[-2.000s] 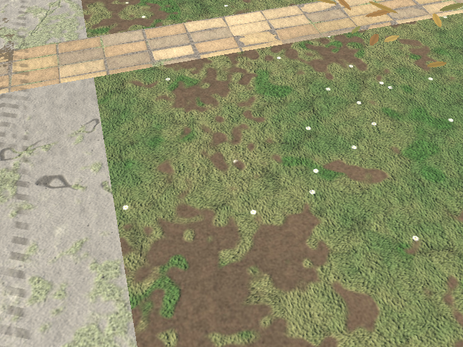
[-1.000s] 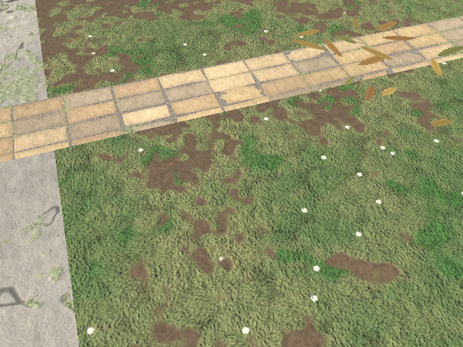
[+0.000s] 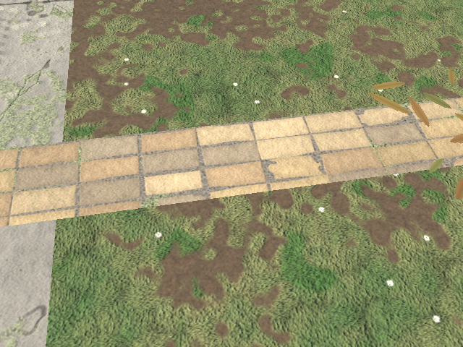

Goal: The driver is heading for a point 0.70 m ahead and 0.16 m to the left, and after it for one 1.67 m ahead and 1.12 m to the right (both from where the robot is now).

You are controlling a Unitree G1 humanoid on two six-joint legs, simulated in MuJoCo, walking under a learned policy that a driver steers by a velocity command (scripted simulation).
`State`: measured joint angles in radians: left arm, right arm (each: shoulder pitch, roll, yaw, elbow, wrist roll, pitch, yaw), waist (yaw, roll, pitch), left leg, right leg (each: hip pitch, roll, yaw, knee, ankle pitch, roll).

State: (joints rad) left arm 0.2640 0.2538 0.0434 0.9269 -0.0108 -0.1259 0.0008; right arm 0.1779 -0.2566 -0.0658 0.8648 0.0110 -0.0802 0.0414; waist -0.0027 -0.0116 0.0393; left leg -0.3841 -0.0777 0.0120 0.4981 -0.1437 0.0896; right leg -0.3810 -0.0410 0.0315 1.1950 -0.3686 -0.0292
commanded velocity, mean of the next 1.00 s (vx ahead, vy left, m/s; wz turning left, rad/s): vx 0.50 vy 0.00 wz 0.54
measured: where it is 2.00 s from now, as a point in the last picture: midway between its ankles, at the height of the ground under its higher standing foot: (135, 188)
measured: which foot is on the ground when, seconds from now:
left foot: down 0.00-0.40, up 0.42-0.90, down 0.92-1.00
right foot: up 0.00-0.36, down 0.38-0.92, up 0.94-1.00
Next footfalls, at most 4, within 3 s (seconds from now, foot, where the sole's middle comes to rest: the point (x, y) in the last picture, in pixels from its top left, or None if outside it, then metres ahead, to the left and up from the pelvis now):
0.38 right None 0.41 -0.11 -0.77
0.92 left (151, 313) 0.55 0.25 -0.77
1.50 right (170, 203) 0.93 0.22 -0.77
1.96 left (102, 156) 1.14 0.49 -0.77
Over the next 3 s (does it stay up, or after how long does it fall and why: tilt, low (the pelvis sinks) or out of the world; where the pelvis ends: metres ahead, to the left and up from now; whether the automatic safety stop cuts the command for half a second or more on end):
stays up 1.55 0.27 -0.01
